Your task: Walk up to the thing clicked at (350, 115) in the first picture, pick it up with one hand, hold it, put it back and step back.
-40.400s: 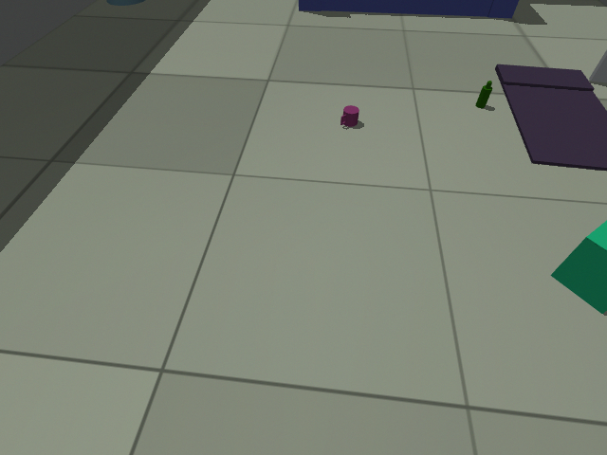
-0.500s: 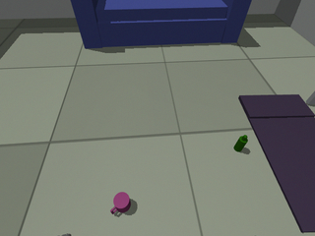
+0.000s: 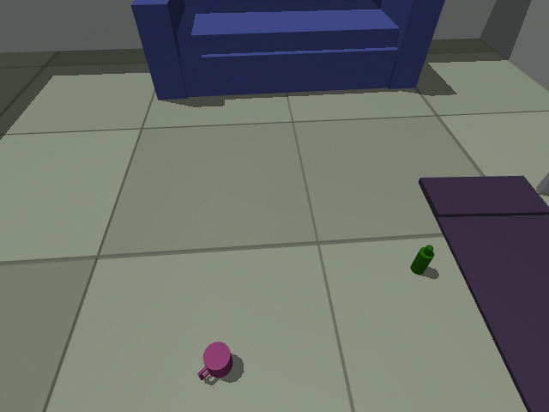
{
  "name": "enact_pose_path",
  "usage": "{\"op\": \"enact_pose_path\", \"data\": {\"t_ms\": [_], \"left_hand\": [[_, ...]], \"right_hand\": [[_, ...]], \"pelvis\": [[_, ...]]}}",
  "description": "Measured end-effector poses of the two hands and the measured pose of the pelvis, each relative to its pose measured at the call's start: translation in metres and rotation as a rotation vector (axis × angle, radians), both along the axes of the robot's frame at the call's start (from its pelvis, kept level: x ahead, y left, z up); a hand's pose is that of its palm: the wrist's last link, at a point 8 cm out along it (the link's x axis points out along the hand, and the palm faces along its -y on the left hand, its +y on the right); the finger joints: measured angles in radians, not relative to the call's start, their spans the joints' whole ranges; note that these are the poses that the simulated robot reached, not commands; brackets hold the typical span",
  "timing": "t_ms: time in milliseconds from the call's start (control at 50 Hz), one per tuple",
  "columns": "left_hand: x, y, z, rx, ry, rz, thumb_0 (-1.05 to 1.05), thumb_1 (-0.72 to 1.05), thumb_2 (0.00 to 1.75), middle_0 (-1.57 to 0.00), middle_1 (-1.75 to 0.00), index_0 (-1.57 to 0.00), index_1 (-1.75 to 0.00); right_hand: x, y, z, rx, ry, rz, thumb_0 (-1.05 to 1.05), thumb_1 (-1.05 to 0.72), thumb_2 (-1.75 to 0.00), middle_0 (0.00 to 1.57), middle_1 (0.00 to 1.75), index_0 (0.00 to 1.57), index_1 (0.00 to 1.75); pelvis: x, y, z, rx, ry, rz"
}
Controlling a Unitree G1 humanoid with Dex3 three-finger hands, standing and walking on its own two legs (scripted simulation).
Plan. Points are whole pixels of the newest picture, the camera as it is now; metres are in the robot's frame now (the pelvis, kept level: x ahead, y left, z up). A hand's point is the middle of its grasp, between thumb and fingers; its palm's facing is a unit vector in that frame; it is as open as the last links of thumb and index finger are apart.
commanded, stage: stand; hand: left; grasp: from above
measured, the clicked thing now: (214, 363) +0.40 +0.24 -0.73
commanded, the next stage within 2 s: step back in 1.60 s
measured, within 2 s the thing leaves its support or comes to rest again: neither
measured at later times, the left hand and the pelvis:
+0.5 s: hand out of the picture +0.07 +0.23 -0.16, palm faces +0.02 -0.95 -0.32, open 7.4 cm; pelvis +0.01 -0.01 +0.00, yaw +0 degrees
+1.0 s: hand out of the picture +0.09 +0.23 -0.15, palm faces +0.02 -0.94 -0.33, open 7.4 cm; pelvis +0.02 -0.02 +0.00, yaw +0 degrees
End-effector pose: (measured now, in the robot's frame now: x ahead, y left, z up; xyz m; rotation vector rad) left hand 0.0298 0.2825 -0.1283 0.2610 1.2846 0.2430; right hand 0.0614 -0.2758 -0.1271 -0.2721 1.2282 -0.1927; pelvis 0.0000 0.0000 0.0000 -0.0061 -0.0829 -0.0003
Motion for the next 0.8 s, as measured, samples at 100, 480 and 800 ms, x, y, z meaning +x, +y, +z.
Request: {"op": "enact_pose_path", "data": {"t_ms": [100, 480, 800], "left_hand": [[0.002, -0.002, 0.001, 0.002, -0.001, 0.000, 0.01, 0.91, 0.90, -0.20, -0.30, -0.20, -0.30], [0.028, -0.010, 0.004, -0.003, -0.009, -0.017, 0.00, 0.90, 0.90, -0.20, -0.30, -0.20, -0.30], [0.053, -0.010, 0.010, 0.006, -0.037, -0.015, 0.00, 0.90, 0.90, -0.20, -0.30, -0.20, -0.30]], "right_hand": [[-0.004, -0.006, 0.000, -0.006, 0.014, -0.002, 0.00, -0.91, -0.90, 0.20, 0.30, 0.20, 0.30], [0.003, -0.018, 0.001, -0.008, 0.045, 0.004, 0.00, -0.91, -0.90, 0.20, 0.30, 0.20, 0.30], [0.031, -0.023, 0.003, -0.017, 0.010, 0.025, 0.00, -0.91, -0.90, 0.20, 0.30, 0.20, 0.30]], "pelvis": [[0.000, -0.003, 0.001, 0.001, 0.000, 0.001], [0.011, -0.012, 0.003, 0.002, 0.021, 0.000], [0.023, -0.015, 0.004, 0.006, 0.032, 0.000]]}}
